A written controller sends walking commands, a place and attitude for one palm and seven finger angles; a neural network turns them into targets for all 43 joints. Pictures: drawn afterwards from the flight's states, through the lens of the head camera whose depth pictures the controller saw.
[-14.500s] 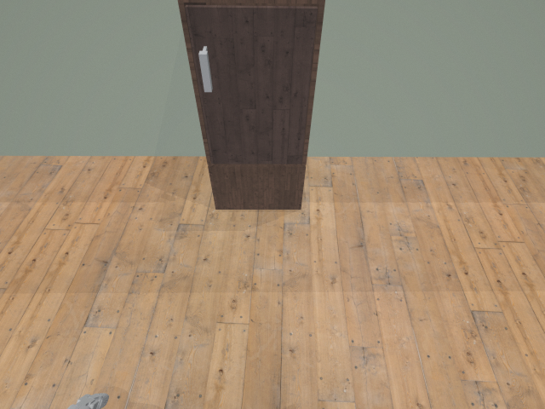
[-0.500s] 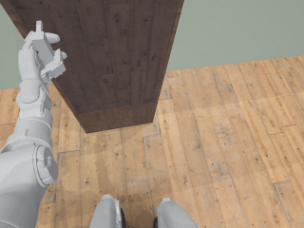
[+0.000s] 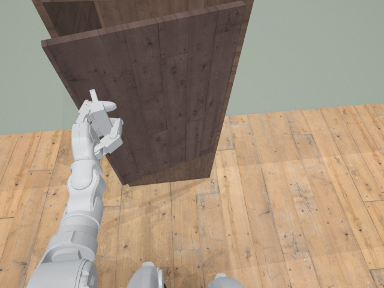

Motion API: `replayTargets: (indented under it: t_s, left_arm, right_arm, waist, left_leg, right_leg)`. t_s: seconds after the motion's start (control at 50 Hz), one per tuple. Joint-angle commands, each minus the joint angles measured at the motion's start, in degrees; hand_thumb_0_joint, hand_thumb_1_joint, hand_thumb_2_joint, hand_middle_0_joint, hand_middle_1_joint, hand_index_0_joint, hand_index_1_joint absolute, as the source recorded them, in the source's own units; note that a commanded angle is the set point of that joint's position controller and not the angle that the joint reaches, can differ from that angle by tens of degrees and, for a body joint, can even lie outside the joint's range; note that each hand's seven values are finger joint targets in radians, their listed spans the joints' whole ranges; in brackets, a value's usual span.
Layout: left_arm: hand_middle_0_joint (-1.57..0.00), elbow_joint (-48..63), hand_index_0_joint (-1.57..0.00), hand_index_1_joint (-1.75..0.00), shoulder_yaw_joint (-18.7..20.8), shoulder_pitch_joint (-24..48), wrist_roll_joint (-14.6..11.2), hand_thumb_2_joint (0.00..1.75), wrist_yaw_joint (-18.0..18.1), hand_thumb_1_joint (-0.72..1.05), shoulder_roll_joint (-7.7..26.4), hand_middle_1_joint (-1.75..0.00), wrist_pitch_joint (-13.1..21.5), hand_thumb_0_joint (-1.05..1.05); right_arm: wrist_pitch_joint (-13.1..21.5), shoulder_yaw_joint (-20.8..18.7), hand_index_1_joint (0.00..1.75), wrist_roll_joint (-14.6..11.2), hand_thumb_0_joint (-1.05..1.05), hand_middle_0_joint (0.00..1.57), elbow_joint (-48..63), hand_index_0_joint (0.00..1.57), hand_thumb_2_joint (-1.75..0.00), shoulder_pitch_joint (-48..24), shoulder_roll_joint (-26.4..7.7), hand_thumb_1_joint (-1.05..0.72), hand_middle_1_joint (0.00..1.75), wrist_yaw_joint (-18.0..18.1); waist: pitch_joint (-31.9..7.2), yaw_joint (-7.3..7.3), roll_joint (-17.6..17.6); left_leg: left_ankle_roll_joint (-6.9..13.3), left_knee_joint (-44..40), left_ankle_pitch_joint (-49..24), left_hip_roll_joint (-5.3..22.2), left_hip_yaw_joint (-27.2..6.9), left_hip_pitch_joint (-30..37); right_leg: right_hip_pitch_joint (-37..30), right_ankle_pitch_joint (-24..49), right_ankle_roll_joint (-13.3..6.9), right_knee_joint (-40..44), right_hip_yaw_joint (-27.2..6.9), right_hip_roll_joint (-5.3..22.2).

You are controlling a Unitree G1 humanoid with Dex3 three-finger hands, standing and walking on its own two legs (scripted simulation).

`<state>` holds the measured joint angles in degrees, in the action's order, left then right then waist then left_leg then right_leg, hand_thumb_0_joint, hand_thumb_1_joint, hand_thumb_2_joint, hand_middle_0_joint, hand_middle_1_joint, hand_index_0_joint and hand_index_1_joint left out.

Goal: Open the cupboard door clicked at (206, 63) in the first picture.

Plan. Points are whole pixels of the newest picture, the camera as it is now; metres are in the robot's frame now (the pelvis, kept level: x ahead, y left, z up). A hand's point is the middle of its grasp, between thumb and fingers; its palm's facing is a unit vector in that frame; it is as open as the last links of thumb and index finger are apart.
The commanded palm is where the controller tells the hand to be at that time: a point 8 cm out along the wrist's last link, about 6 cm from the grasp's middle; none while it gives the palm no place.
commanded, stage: pull the door open along its arc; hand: left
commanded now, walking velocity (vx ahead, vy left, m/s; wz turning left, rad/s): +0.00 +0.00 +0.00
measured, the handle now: (103, 118) +0.47 +0.19 +0.05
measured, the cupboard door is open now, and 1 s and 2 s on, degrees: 16 45 52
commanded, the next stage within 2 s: open thumb and fingers to let go in 0.50 s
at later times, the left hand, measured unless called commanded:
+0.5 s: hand (180, 190) +0.30 +0.02 +0.05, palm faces +0.31 -0.95 -0.05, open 6.2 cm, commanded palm +0.23 +0.05 +0.05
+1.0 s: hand (176, 189) +0.30 +0.03 +0.05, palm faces +0.43 -0.90 -0.05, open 10.2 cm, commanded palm +0.25 +0.05 +0.05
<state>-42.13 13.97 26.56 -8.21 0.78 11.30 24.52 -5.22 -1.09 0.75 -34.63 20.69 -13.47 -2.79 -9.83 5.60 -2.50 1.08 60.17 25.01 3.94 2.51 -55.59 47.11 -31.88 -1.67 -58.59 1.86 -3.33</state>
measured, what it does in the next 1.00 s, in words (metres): shifts its weight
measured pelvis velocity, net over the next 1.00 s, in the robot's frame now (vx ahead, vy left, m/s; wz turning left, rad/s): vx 0.00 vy -0.07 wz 0.11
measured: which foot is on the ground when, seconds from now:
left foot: down 0.00-1.00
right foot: down 0.00-1.00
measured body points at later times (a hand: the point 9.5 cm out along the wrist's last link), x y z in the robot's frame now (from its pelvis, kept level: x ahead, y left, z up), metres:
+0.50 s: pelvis -0.01 -0.04 +0.00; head +0.03 -0.06 +0.45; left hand +0.27 +0.07 +0.06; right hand +0.18 -0.23 -0.10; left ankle +0.03 +0.11 -0.66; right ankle -0.04 -0.11 -0.66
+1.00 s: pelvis +0.00 -0.07 +0.00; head +0.04 -0.09 +0.45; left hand +0.27 +0.07 +0.06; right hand +0.17 -0.27 -0.12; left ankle +0.03 +0.11 -0.66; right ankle -0.04 -0.11 -0.66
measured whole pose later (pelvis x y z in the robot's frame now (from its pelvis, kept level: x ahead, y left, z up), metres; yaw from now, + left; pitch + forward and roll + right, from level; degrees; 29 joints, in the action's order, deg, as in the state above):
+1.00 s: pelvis +0.00 -0.07 +0.00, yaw +6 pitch +14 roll +2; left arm -12.8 -11.8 -2.0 4.1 33.3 -6.2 15.4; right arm 1.5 -1.3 4.4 -34.3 12.5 -11.4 -1.9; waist -10.2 1.1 -2.5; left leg -2.7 56.9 22.4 1.2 -2.1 -49.1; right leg 41.3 -34.6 -6.5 -61.0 6.5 -1.6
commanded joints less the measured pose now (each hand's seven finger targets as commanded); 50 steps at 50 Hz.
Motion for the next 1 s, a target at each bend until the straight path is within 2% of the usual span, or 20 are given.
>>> replayTargets:
  t_s: [0.0, 0.02, 0.06, 0.08, 0.14, 0.18, 0.22, 0.26, 0.34, 0.4, 0.46, 0.48, 0.56, 0.58, 0.66, 0.68, 0.78, 0.84, 0.94, 0.98]
  left_arm:
    - [-0.40, 19.7, -0.40, -1.35, -0.9, 7.3, 1.8, 0.90, 17.5, 0.90, -0.5, -1.35, 3.9, 0.00]
    - [-0.40, 20.8, -0.40, -1.35, -3.2, 6.1, 4.0, 0.90, 20.9, 0.90, -3.0, -1.35, 3.7, 0.00]
    - [-0.40, 23.3, -0.40, -1.35, -7.5, 5.8, 8.2, 0.90, 26.5, 0.90, -6.8, -1.35, 3.2, 0.00]
    - [-0.40, 23.3, -0.40, -1.35, -7.8, 4.7, 9.8, 0.90, 29.4, 0.90, -7.6, -1.35, 2.8, 0.00]
    - [-0.40, 24.6, -0.40, -1.35, -12.4, 4.0, 13.0, 0.90, 35.3, 0.90, -13.8, -1.35, 1.0, 0.00]
    - [-0.40, 26.6, -0.40, -1.35, -16.6, 2.7, 15.3, 0.90, 36.1, 0.90, -16.8, -1.35, 0.0, 0.00]
    - [-0.40, 30.0, -0.40, -1.35, -19.3, -0.3, 16.0, 0.90, 35.9, 0.90, -18.9, -1.35, -0.8, 0.00]
    - [-0.40, 31.5, -0.40, -1.35, -22.9, -4.4, 16.9, 0.90, 35.4, 0.90, -21.9, -1.35, -1.7, 0.00]
    - [-0.40, 37.3, -0.40, -1.35, -28.2, -12.1, 15.5, 0.90, 34.6, 0.90, -26.4, -1.35, -3.4, 0.00]
    - [-0.40, 40.0, -0.40, -1.35, -30.0, -21.1, 13.9, 0.90, 34.1, 0.90, -28.4, -1.35, -5.4, 0.00]
    - [-0.40, 42.7, -0.40, -1.35, -30.8, -27.6, 12.6, 0.90, 33.9, 0.90, -29.6, -1.35, -7.8, 0.00]
    - [-0.40, 42.6, -0.40, -1.35, -30.6, -26.8, 13.0, 0.90, 33.8, 0.90, -28.3, -1.35, -8.5, 0.00]
    - [-0.40, 40.3, -0.40, -1.35, -27.9, -18.2, 12.8, 0.90, 33.9, 0.90, -25.0, -1.35, -8.8, 0.00]
    - [-0.40, 40.5, -0.40, -1.35, -25.8, -11.7, 12.7, 0.90, 34.5, 0.90, -22.4, -1.35, -8.1, 0.00]
    - [-0.38, 37.6, -0.38, -1.32, -24.8, -14.2, 12.3, 0.78, 34.9, 0.62, -24.5, -1.32, -7.1, 0.00]
    - [-0.38, 37.6, -0.38, -1.31, -24.9, -14.5, 12.2, 0.75, 35.0, 0.55, -25.0, -1.31, -7.0, 0.00]
    - [-0.35, 39.6, -0.35, -1.27, -27.1, -17.7, 13.5, 0.60, 33.7, 0.20, -26.0, -1.27, -6.3, 0.00]
    - [-0.33, 40.7, -0.33, -1.25, -28.3, -18.4, 13.5, 0.51, 32.7, -0.01, -26.1, -1.25, -5.9, 0.00]
    - [-0.31, 41.4, -0.31, -1.22, -28.0, -18.9, 13.4, 0.36, 32.6, -0.36, -25.3, -1.22, -5.4, 0.00]
    - [-0.30, 39.9, -0.30, -1.20, -27.3, -19.1, 13.2, 0.30, 32.6, -0.50, -24.8, -1.20, -5.5, 0.00]
  right_arm:
    - [2.9, -2.7, 0.30, 1.5, 0.00, 0.20, 5.7, 0.20, -0.90, 0.7, -6.6, -0.90, 0.30, -0.5]
    - [2.9, -2.7, 0.30, 2.1, 0.00, 0.20, 5.7, 0.20, -0.90, 0.1, -6.3, -0.90, 0.30, -1.0]
    - [2.9, -3.1, 0.30, 3.0, 0.00, 0.20, 5.9, 0.20, -0.90, -1.0, -6.1, -0.90, 0.30, -1.6]
    - [3.0, -3.3, 0.30, 3.4, 0.00, 0.20, 6.1, 0.20, -0.90, -1.5, -5.9, -0.90, 0.30, -1.6]
    - [3.2, -3.0, 0.30, 4.0, 0.00, 0.20, 6.4, 0.20, -0.90, -4.7, -4.8, -0.90, 0.30, -1.4]
    - [3.6, -2.9, 0.30, 4.5, 0.00, 0.20, 6.8, 0.20, -0.90, -5.8, -4.3, -0.90, 0.30, -1.0]
    - [4.0, -2.8, 0.30, 4.5, 0.00, 0.20, 7.6, 0.20, -0.90, -7.5, -3.6, -0.90, 0.30, -0.5]
    - [4.4, -2.3, 0.30, 4.4, 0.00, 0.20, 8.2, 0.20, -0.90, -8.8, -2.8, -0.90, 0.30, -0.3]
    - [6.2, -1.4, 0.30, 3.7, 0.00, 0.20, 9.7, 0.20, -0.90, -11.9, -1.6, -0.90, 0.30, -0.1]
    - [7.8, -0.6, 0.30, 3.3, 0.00, 0.20, 10.5, 0.20, -0.90, -14.0, -0.8, -0.90, 0.30, -0.1]
    - [8.8, 0.2, 0.30, 3.0, 0.00, 0.20, 10.9, 0.20, -0.90, -15.5, -0.2, -0.90, 0.30, -0.3]
    - [9.0, 0.3, 0.30, 2.9, 0.00, 0.20, 10.8, 0.20, -0.90, -15.2, -0.3, -0.90, 0.30, -0.1]
    - [8.8, 0.6, 0.30, 3.1, 0.00, 0.20, 9.7, 0.20, -0.90, -15.2, -0.6, -0.90, 0.30, 1.0]
    - [8.7, 0.5, 0.30, 3.2, 0.00, 0.20, 8.7, 0.20, -0.90, -15.0, -0.8, -0.90, 0.30, 1.5]
    - [8.9, 0.2, 0.30, 3.5, 0.00, 0.20, 8.2, 0.20, -0.90, -15.4, -0.5, -0.90, 0.30, 1.5]
    - [9.1, -0.1, 0.30, 3.6, 0.00, 0.20, 8.2, 0.20, -0.90, -14.9, -0.5, -0.90, 0.30, 1.5]
    - [9.4, -0.9, 0.30, 3.6, 0.00, 0.20, 8.5, 0.20, -0.90, -13.0, -0.9, -0.90, 0.30, 1.0]
    - [9.4, -1.1, 0.30, 3.3, 0.00, 0.20, 8.9, 0.20, -0.90, -12.4, -1.4, -0.90, 0.30, 1.1]
    - [9.4, -1.1, 0.30, 3.2, 0.00, 0.20, 9.0, 0.20, -0.90, -12.4, -1.5, -0.90, 0.30, 1.3]
    - [9.5, -1.0, 0.30, 3.3, 0.00, 0.20, 8.9, 0.20, -0.90, -12.4, -1.6, -0.90, 0.30, 1.5]
  waist:
    - [-21.2, -3.89, -0.5]
    - [-20.4, -3.84, -1.1]
    - [-20.9, -2.94, 1.1]
    - [-20.4, -3.16, 2.9]
    - [-19.2, -3.06, 3.9]
    - [-19.0, -2.59, 5.2]
    - [-20.1, -3.24, 4.5]
    - [-18.3, -3.40, 5.0]
    - [-17.1, -3.88, 4.2]
    - [-15.5, -5.02, 6.1]
    - [-13.7, -5.76, 7.1]
    - [-13.1, -5.26, 7.3]
    - [-9.2, -3.55, 9.4]
    - [-9.0, -2.67, 10.2]
    - [-12.1, -4.26, 8.9]
    - [-13.1, -4.16, 10.9]
    - [-16.2, -3.94, 9.2]
    - [-14.8, -3.12, 10.6]
    - [-14.6, -3.55, 9.3]
    - [-13.4, -3.48, 11.3]
  left_leg:
    - [-0.5, -4.0, -25.9, -2.6, -2.9, 24.6]
    - [-0.7, -4.2, -25.7, -2.5, -3.1, 24.8]
    - [-0.5, -3.8, -24.0, -2.6, -3.1, 24.4]
    - [-0.3, -3.7, -22.9, -2.7, -3.3, 23.3]
    - [-0.4, -4.1, -19.4, -3.2, -3.0, 21.7]
    - [-0.2, -4.2, -18.7, -3.1, -3.2, 22.0]
    - [-0.2, -4.3, -18.7, -3.3, -2.7, 22.9]
    - [-0.2, -4.8, -18.2, -3.4, -2.7, 22.9]
    - [-0.3, -5.1, -16.4, -3.6, -2.8, 23.3]
    - [-0.6, -5.6, -14.8, -3.9, -3.1, 22.2]
    - [-1.0, -5.5, -13.5, -4.5, -3.3, 21.4]
    - [-0.9, -5.4, -13.3, -4.6, -3.4, 20.8]
    - [-1.1, -4.0, -9.8, -5.1, -4.2, 17.6]
    - [-1.0, -3.6, -9.3, -5.1, -4.5, 16.5]
    - [-1.2, -3.1, -10.1, -5.3, -4.5, 16.0]
    - [-1.2, -3.1, -10.6, -5.2, -4.8, 15.6]
    - [-1.1, -2.7, -13.7, -5.2, -4.5, 16.1]
    - [-0.9, -2.6, -13.0, -5.1, -4.6, 16.0]
    - [-0.9, -2.5, -12.2, -5.0, -4.7, 15.4]
    - [-0.9, -2.5, -11.5, -5.0, -5.1, 14.3]
  right_leg:
    - [-4.7, 30.8, 1.1, 5.0, 1.5, -0.7]
    - [-4.1, 29.7, 1.0, 4.7, 1.8, -0.5]
    - [-4.5, 29.1, 1.0, 4.7, 1.6, -0.2]
    - [-5.0, 28.5, 1.0, 4.9, 1.4, -0.2]
    - [-6.0, 26.4, 0.7, 5.6, 1.3, 0.4]
    - [-6.0, 25.8, 0.5, 6.0, 1.3, 0.4]
    - [-7.8, 27.2, 0.5, 6.6, 0.7, 1.0]
    - [-8.6, 27.6, 0.4, 7.2, 0.7, 1.4]
    - [-10.1, 28.6, 0.8, 8.6, 0.2, 2.4]
    - [-12.2, 29.6, 1.2, 9.9, -0.5, 3.2]
    - [-13.8, 31.3, 1.9, 11.3, -1.4, 4.2]
    - [-13.9, 31.8, 2.0, 11.8, -2.3, 4.5]
    - [-12.3, 30.2, 3.5, 14.2, -6.4, 6.5]
    - [-11.9, 29.4, 3.6, 14.2, -7.2, 6.9]
    - [-13.0, 32.1, 3.8, 13.2, -7.9, 7.4]
    - [-14.1, 33.4, 3.7, 12.6, -7.4, 7.4]
    - [-16.1, 42.4, 4.0, 10.6, -7.0, 7.7]
    - [-15.3, 43.0, 4.4, 11.0, -7.0, 7.9]
    - [-14.7, 40.3, 4.2, 11.0, -7.5, 7.9]
    - [-14.6, 38.9, 4.2, 11.4, -7.6, 7.8]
